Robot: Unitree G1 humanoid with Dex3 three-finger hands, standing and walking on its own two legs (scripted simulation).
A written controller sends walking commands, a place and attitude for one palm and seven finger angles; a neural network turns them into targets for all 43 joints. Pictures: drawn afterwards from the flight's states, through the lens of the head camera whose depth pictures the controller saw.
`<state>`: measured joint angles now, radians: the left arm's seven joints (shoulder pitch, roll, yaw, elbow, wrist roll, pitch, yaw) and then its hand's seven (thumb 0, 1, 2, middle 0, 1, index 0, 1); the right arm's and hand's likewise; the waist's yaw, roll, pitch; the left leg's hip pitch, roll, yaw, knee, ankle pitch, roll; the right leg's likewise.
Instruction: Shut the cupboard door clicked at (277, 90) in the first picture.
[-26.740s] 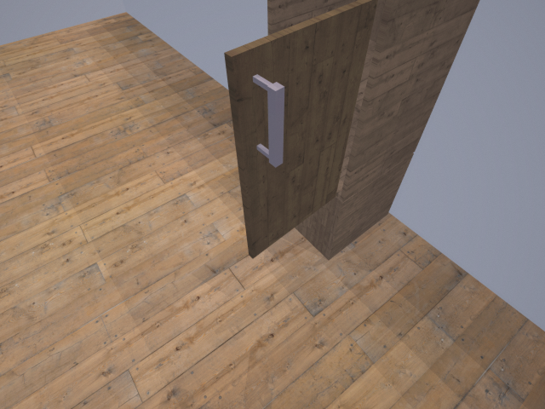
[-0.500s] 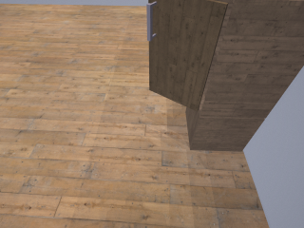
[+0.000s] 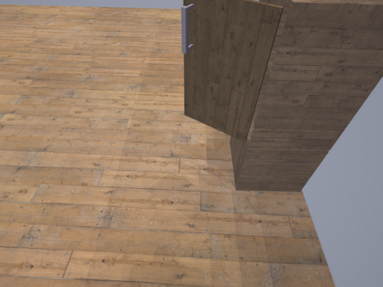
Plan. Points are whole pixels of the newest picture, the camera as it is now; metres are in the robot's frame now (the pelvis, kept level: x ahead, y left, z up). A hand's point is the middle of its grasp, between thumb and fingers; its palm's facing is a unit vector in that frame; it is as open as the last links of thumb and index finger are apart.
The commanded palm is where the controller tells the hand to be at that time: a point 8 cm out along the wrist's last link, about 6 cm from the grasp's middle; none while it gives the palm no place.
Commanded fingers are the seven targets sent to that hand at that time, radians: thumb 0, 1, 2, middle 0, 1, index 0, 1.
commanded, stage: look to check the result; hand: left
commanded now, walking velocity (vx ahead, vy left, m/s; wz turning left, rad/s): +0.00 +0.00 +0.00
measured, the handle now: (188, 29) +0.95 +0.06 +0.12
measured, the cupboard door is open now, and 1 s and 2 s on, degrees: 58 58 58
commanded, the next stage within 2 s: walk to a spot facing it in 0.48 s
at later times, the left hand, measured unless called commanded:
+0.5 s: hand out of the picture +0.02 +0.18 -0.17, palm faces +0.03 -0.98 -0.22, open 7.4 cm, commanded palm none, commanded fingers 0.00 0.90 0.90 -0.20 -0.30 -0.20 -0.30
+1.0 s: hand out of the picture +0.02 +0.21 -0.20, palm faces +0.23 -0.95 -0.21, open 7.4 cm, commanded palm none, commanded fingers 0.00 0.90 0.90 -0.20 -0.30 -0.20 -0.30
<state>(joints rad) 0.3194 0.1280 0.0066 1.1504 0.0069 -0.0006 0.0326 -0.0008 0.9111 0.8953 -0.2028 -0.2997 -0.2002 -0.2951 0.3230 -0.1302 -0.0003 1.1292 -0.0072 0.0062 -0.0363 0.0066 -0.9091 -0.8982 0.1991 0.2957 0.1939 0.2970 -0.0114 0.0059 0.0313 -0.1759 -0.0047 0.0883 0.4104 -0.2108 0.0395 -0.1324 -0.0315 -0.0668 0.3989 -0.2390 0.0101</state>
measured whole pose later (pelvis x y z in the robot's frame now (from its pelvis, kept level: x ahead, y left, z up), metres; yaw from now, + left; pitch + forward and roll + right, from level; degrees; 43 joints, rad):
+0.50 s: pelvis +0.01 -0.01 +0.00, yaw +0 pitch -2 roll +0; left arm 0.25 0.18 0.01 1.14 0.01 -0.01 0.02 0.00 0.91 0.90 -0.20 -0.30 -0.20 -0.30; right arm 0.24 -0.19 0.00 1.12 -0.01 0.00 -0.03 0.01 -0.91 -0.90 0.20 0.30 0.19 0.30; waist -0.01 0.01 0.04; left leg -0.14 0.00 0.08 0.38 -0.21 0.03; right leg -0.09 -0.02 -0.08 0.36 -0.24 0.00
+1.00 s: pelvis +0.00 +0.01 -0.02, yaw +13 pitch -1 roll -1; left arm 0.19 0.21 0.06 0.99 0.02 0.06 0.03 0.00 0.91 0.90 -0.20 -0.30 -0.20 -0.30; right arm 0.25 -0.18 -0.05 1.00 -0.03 0.05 0.00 0.01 -0.91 -0.90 0.20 0.30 0.19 0.30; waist -0.03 -0.02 0.11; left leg -0.35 0.01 0.08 0.69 -0.33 0.06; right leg -0.30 -0.09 -0.14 0.88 -0.54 0.04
